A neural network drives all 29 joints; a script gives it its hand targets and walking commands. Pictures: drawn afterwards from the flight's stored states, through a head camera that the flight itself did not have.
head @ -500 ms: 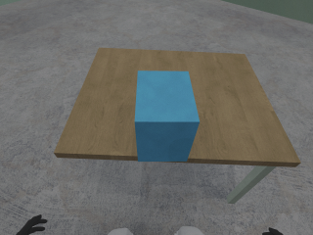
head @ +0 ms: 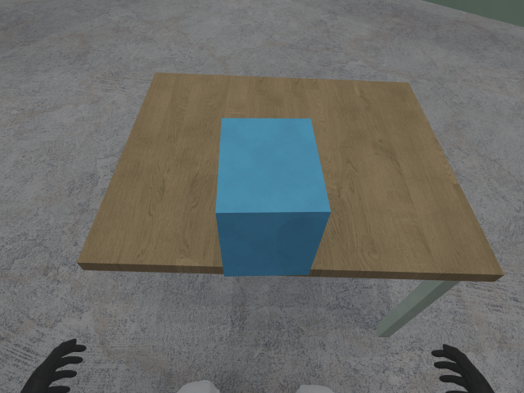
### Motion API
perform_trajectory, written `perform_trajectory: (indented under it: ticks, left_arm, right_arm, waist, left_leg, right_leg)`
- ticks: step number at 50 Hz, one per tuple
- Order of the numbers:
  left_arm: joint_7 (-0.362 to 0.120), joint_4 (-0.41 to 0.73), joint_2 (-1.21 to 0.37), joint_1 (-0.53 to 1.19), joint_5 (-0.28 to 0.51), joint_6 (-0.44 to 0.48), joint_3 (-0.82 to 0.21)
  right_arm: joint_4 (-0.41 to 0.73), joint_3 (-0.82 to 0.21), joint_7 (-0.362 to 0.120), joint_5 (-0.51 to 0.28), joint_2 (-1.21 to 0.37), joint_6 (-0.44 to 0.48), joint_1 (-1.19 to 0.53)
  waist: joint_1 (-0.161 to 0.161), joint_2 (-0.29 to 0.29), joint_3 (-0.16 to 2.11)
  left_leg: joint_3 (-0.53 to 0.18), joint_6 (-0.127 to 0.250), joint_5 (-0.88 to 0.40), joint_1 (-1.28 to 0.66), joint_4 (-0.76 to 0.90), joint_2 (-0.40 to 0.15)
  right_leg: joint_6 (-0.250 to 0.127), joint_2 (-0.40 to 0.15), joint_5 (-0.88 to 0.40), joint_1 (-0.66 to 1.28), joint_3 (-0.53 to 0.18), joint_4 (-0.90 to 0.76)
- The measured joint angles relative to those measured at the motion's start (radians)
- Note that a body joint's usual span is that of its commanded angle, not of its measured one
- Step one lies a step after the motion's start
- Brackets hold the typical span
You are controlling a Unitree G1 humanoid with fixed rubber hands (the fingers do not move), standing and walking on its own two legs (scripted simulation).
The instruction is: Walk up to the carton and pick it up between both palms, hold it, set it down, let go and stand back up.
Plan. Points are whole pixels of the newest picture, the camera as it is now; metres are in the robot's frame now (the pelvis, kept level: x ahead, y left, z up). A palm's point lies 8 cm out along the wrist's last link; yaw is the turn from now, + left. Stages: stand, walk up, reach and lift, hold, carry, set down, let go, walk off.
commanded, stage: walk up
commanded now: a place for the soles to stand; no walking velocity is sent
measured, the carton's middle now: (266, 199) +0.47 -0.01 -0.03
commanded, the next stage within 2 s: reach and lift in 0.54 s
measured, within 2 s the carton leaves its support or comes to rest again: neither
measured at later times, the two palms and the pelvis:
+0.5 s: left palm out of the picture +0.13 +0.32 -0.06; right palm out of the picture +0.13 -0.32 -0.06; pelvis +0.00 +0.00 +0.00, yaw +0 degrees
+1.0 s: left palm (78, 365) +0.16 +0.26 -0.04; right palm out of the picture +0.12 -0.32 -0.04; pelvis -0.02 -0.02 +0.02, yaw +0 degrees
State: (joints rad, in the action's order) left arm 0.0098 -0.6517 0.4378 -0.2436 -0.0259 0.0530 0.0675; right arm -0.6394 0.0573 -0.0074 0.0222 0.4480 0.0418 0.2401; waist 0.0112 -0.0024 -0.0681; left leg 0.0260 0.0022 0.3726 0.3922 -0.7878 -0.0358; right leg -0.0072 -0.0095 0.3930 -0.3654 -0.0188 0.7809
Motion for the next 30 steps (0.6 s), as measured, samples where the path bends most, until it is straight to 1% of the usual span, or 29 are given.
perform_trajectory:
  ticks: [29, 30]
  left_arm:
    - [0.000, 0.000, 0.000, 0.015, 0.000, -0.008, 0.000]
    - [0.000, -0.004, 0.000, 0.028, -0.002, -0.049, -0.002]
  right_arm:
    - [0.000, 0.000, -0.002, 0.000, 0.000, 0.001, -0.022]
    - [-0.060, 0.010, -0.013, 0.023, -0.003, 0.062, -0.041]
  waist:
    - [0.000, 0.000, 0.000]
    - [0.000, 0.000, 0.000]
  left_leg:
    - [0.000, 0.001, -0.011, -0.001, 0.012, -0.001]
    - [-0.001, -0.004, -0.012, -0.001, 0.012, -0.001]
  right_leg:
    - [0.000, 0.001, -0.009, 0.000, 0.000, -0.009]
    - [0.000, 0.001, -0.009, 0.000, 0.001, -0.009]
